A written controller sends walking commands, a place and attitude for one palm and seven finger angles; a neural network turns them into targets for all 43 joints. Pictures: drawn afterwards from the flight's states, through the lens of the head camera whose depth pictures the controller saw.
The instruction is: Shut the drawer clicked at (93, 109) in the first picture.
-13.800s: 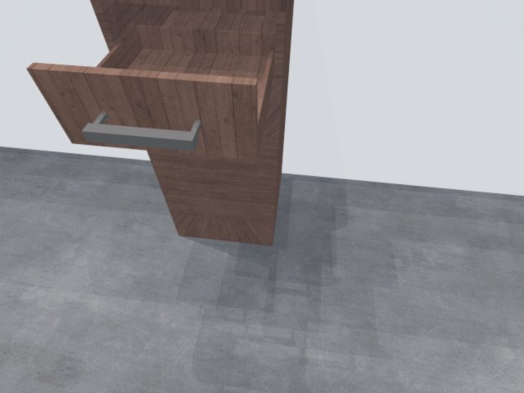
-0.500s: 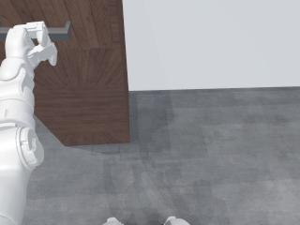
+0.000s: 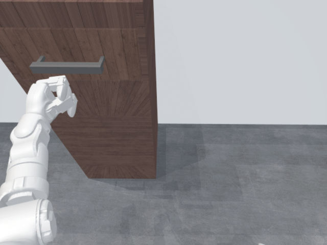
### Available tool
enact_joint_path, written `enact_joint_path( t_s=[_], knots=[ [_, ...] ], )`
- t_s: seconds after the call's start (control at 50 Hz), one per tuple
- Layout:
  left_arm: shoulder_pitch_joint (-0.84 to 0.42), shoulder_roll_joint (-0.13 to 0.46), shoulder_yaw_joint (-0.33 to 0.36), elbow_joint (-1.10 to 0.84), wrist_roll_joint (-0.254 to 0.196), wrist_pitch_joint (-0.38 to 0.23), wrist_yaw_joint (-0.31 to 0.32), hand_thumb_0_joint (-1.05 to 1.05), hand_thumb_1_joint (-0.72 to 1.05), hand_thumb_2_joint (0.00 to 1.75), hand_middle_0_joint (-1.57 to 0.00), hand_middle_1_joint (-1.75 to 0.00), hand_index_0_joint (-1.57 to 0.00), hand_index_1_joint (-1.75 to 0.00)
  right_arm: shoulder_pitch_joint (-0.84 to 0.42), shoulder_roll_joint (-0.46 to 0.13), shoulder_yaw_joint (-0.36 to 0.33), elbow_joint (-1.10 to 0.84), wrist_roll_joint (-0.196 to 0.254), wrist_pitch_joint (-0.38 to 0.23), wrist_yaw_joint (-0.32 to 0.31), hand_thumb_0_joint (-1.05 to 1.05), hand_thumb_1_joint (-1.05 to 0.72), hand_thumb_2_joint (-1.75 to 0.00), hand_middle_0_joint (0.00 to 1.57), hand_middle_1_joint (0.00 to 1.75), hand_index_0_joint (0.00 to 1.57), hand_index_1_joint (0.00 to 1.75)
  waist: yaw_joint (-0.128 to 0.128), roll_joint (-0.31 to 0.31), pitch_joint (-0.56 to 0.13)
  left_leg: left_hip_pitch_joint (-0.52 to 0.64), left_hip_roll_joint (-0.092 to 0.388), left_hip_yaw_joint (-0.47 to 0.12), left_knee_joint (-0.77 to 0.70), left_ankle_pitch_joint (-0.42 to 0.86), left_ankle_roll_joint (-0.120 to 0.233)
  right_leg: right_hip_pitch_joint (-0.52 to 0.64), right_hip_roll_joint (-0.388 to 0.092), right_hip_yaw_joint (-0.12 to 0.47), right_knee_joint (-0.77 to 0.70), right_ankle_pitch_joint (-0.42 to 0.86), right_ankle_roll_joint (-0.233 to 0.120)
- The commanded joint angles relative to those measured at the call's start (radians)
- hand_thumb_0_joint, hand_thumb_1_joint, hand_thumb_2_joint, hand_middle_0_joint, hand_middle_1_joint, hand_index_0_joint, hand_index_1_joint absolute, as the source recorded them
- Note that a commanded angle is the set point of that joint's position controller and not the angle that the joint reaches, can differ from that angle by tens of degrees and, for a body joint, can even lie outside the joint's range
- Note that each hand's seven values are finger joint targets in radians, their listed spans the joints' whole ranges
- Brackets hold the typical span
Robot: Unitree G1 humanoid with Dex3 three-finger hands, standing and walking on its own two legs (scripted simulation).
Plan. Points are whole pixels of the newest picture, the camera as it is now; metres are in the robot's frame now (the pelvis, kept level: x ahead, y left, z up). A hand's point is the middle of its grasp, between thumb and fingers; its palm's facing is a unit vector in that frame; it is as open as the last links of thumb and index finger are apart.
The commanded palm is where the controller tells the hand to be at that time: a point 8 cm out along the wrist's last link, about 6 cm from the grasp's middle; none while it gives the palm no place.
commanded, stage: draw the hand back to the body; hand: left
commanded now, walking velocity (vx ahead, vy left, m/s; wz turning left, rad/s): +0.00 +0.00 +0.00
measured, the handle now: (69, 63) +0.58 +0.26 +0.14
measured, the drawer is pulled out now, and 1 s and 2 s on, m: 0.00 0.00 0.00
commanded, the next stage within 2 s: step back with the hand held close in 1.10 s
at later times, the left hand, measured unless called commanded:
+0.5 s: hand (32, 152) +0.27 +0.24 +0.16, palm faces +0.35 -0.91 -0.23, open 3.3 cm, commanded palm +0.22 +0.27 +0.17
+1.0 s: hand out of the picture +0.15 +0.24 +0.18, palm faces +0.42 -0.81 -0.40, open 3.3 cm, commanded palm +0.11 +0.28 +0.19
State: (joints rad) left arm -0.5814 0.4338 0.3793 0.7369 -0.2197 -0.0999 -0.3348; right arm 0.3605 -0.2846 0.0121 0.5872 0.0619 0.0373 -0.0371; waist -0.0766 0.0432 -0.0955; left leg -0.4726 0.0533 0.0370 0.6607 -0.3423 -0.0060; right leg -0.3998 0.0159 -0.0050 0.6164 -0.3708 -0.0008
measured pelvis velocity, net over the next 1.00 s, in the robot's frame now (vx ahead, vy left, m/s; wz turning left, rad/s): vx -0.02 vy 0.00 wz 0.03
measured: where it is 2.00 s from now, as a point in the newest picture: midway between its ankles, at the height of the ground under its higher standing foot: outside the picture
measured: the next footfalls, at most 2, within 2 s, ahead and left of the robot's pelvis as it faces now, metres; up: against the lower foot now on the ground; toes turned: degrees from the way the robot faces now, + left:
none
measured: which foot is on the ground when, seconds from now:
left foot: down 0.00-1.00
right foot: down 0.00-1.00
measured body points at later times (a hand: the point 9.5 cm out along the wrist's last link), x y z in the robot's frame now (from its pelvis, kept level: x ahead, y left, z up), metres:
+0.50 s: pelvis -0.02 +0.00 +0.02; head -0.02 -0.02 +0.47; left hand +0.25 +0.29 +0.17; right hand +0.18 -0.21 -0.07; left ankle -0.01 +0.12 -0.72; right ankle -0.04 -0.12 -0.72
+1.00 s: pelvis -0.02 +0.00 +0.02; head -0.04 -0.03 +0.47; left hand +0.12 +0.28 +0.20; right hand +0.18 -0.22 -0.06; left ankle -0.01 +0.12 -0.72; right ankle -0.04 -0.12 -0.72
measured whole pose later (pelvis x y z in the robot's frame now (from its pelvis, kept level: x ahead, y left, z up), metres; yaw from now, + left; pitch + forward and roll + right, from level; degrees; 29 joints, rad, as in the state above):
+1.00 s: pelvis -0.02 +0.00 +0.02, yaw +2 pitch -5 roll +0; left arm 0.55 0.32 0.29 -0.44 -0.07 -0.13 0.08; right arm 0.21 -0.23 0.01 0.62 0.00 -0.08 -0.07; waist 0.06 0.08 0.01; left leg -0.10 0.03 0.02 0.40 -0.22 -0.01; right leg -0.01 0.00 -0.02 0.35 -0.25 0.00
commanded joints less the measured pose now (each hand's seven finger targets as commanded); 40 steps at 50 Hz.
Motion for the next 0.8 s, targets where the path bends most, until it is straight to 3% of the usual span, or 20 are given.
enact_joint_path(
  t_s=[0.0, 0.04, 0.06, 0.08, 0.14, 0.2, 0.22, 0.24, 0.26, 0.28, 0.34, 0.36, 0.38, 0.46, 0.58, 0.64, 0.78],
  knots=[
    [-0.34, 0.253, 0.036, -0.412, -0.048, -0.04, 0.003, 0.0, 0.9, 0.9, -1.4, -1.6, -1.4, -1.6, -0.046, -0.128, -0.047, -0.132, 0.007, -0.06, -0.021, 0.0, -0.9, -0.9, 0.2, 0.3, 0.2, 0.3, 0.026, 0.036, -0.335, 0.291, -0.046, -0.015, -0.034, 0.443, 0.053, 0.128, 0.021, -0.019, -0.046, 0.564, -0.011],
    [-0.286, 0.211, 0.004, -0.493, -0.056, -0.027, -0.001, 0.0, 0.9, 0.9, -1.4, -1.6, -1.4, -1.6, -0.078, -0.121, -0.042, -0.14, 0.008, -0.077, -0.024, 0.0, -0.9, -0.9, 0.2, 0.3, 0.2, 0.3, 0.034, 0.083, -0.339, 0.334, -0.044, -0.026, -0.042, 0.466, 0.046, 0.122, 0.019, -0.027, -0.049, 0.544, -0.016],
    [-0.235, 0.177, -0.016, -0.487, -0.066, -0.009, -0.006, 0.0, 0.9, 0.9, -1.4, -1.6, -1.4, -1.6, -0.093, -0.117, -0.038, -0.141, 0.009, -0.084, -0.025, 0.0, -0.9, -0.9, 0.2, 0.3, 0.2, 0.3, 0.035, 0.062, -0.304, 0.334, -0.045, -0.026, -0.046, 0.452, 0.046, 0.113, 0.02, -0.032, -0.057, 0.536, -0.015],
    [-0.207, 0.188, -0.003, -0.494, -0.075, 0.003, -0.007, 0.0, 0.9, 0.9, -1.4, -1.6, -1.4, -1.6, -0.098, -0.121, -0.036, -0.141, 0.01, -0.089, -0.026, 0.0, -0.9, -0.9, 0.2, 0.3, 0.2, 0.3, 0.038, 0.025, -0.289, 0.321, -0.047, -0.029, -0.048, 0.439, 0.048, 0.124, 0.021, -0.033, -0.061, 0.535, -0.015],
    [-0.147, 0.16, -0.022, -0.532, -0.084, 0.054, -0.011, 0.0, 0.9, 0.9, -1.4, -1.6, -1.4, -1.6, -0.151, -0.117, -0.026, -0.151, 0.017, -0.103, -0.034, 0.0, -0.9, -0.9, 0.2, 0.3, 0.2, 0.3, 0.047, 0.02, -0.211, 0.299, -0.05, -0.036, -0.08, 0.359, 0.042, 0.104, 0.016, -0.041, -0.08, 0.461, -0.016],
    [-0.08, 0.159, -0.013, -0.632, -0.091, 0.08, -0.005, 0.0, 0.9, 0.9, -1.4, -1.6, -1.4, -1.6, -0.192, -0.109, -0.017, -0.169, 0.017, -0.12, -0.04, 0.0, -0.9, -0.9, 0.2, 0.3, 0.2, 0.3, 0.069, 0.026, -0.222, 0.318, -0.054, -0.045, -0.096, 0.342, 0.04, 0.128, 0.012, -0.042, -0.088, 0.427, -0.02],
    [-0.082, 0.164, -0.064, -0.766, 0.03, 0.02, 0.139, 0.0, 0.9, 0.9, -1.4, -1.6, -1.4, -1.6, -0.227, -0.09, -0.012, -0.171, -0.005, -0.133, -0.041, 0.0, -0.9, -0.9, 0.2, 0.3, 0.2, 0.3, 0.083, 0.025, -0.131, 0.338, -0.061, -0.023, -0.128, 0.324, 0.039, 0.09, 0.002, -0.018, -0.158, 0.368, -0.021],
    [0.033, 0.107, -0.07, -0.72, 0.044, 0.021, 0.216, 0.0, 0.9, 0.9, -1.4, -1.6, -1.4, -1.6, -0.224, -0.089, -0.014, -0.148, -0.012, -0.136, -0.044, 0.0, -0.9, -0.9, 0.2, 0.3, 0.2, 0.3, 0.072, -0.001, -0.095, 0.338, -0.053, -0.027, -0.151, 0.286, 0.034, 0.089, 0.002, -0.023, -0.173, 0.336, -0.019],
    [0.107, 0.07, -0.095, -0.735, 0.063, 0.021, 0.267, 0.0, 0.9, 0.9, -1.4, -1.6, -1.4, -1.6, -0.227, -0.084, -0.012, -0.141, -0.01, -0.131, -0.043, 0.0, -0.9, -0.9, 0.2, 0.3, 0.2, 0.3, 0.079, -0.031, -0.093, 0.34, -0.046, -0.035, -0.174, 0.277, 0.031, 0.123, 0.002, -0.028, -0.178, 0.323, -0.019],
    [0.147, 0.06, -0.108, -0.758, 0.072, 0.019, 0.301, 0.0, 0.9, 0.9, -1.4, -1.6, -1.4, -1.6, -0.237, -0.086, -0.012, -0.136, -0.012, -0.125, -0.045, 0.0, -0.9, -0.9, 0.2, 0.3, 0.2, 0.3, 0.083, -0.067, -0.089, 0.338, -0.046, -0.026, -0.188, 0.271, 0.034, 0.152, 0.001, -0.025, -0.195, 0.323, -0.017],
    [0.162, 0.098, -0.068, -0.885, 0.105, 0.001, 0.373, 0.0, 0.9, 0.9, -1.4, -1.6, -1.4, -1.6, -0.264, -0.074, -0.009, -0.128, -0.023, -0.121, -0.049, 0.0, -0.9, -0.9, 0.2, 0.3, 0.2, 0.3, 0.087, -0.013, -0.13, 0.391, -0.047, -0.017, -0.222, 0.285, 0.035, 0.216, -0.006, -0.016, -0.216, 0.344, -0.014],
    [0.191, 0.1, -0.06, -0.895, 0.112, -0.001, 0.388, 0.0, 0.9, 0.9, -1.4, -1.6, -1.4, -1.6, -0.274, -0.07, -0.006, -0.123, -0.026, -0.121, -0.052, 0.0, -0.9, -0.9, 0.2, 0.3, 0.2, 0.3, 0.091, 0.005, -0.114, 0.402, -0.047, -0.013, -0.231, 0.29, 0.035, 0.224, -0.006, -0.015, -0.227, 0.347, -0.015],
    [0.212, 0.115, -0.049, -0.902, 0.117, -0.004, 0.4, 0.0, 0.9, 0.9, -1.4, -1.6, -1.4, -1.6, -0.277, -0.072, -0.006, -0.115, -0.031, -0.12, -0.054, 0.0, -0.9, -0.9, 0.2, 0.3, 0.2, 0.3, 0.094, -0.015, -0.105, 0.402, -0.047, -0.011, -0.242, 0.282, 0.036, 0.235, -0.004, -0.014, -0.247, 0.334, -0.014],
    [0.295, 0.079, -0.069, -1.013, 0.133, -0.023, 0.426, 0.0, 0.9, 0.9, -1.4, -1.6, -1.4, -1.6, -0.302, -0.055, -0.002, -0.115, -0.042, -0.129, -0.054, 0.0, -0.9, -0.9, 0.2, 0.3, 0.2, 0.3, 0.104, 0.064, -0.099, 0.458, -0.048, -0.009, -0.275, 0.33, 0.03, 0.278, -0.006, -0.017, -0.266, 0.365, -0.018],
    [0.573, 0.061, -0.049, -1.072, 0.133, -0.036, 0.428, 0.0, 0.9, 0.9, -1.4, -1.6, -1.4, -1.6, -0.314, -0.055, -0.01, -0.116, -0.053, -0.135, -0.043, 0.0, -0.9, -0.9, 0.2, 0.3, 0.2, 0.3, 0.122, -0.036, -0.03, 0.458, -0.047, -0.006, -0.299, 0.343, 0.033, 0.299, 0.003, -0.023, -0.31, 0.365, -0.011],
    [0.653, 0.057, -0.037, -1.175, 0.134, -0.049, 0.427, 0.0, 0.9, 0.9, -1.4, -1.6, -1.4, -1.6, -0.323, -0.047, -0.013, -0.124, -0.055, -0.135, -0.04, 0.0, -0.9, -0.9, 0.2, 0.3, 0.2, 0.3, 0.126, 0.009, -0.026, 0.459, -0.049, -0.004, -0.302, 0.349, 0.031, 0.314, -0.003, -0.019, -0.309, 0.366, -0.011],
    [0.904, 0.068, 0.011, -1.315, 0.141, -0.069, 0.429, 0.0, 0.9, 0.9, -1.4, -1.6, -1.4, -1.6, -0.319, -0.04, -0.026, -0.132, -0.064, -0.155, -0.034, 0.0, -0.9, -0.9, 0.2, 0.3, 0.2, 0.3, 0.137, 0.003, 0.024, 0.458, -0.047, 0.003, -0.294, 0.35, 0.029, 0.289, 0.001, -0.023, -0.336, 0.352, -0.007]
  ],
)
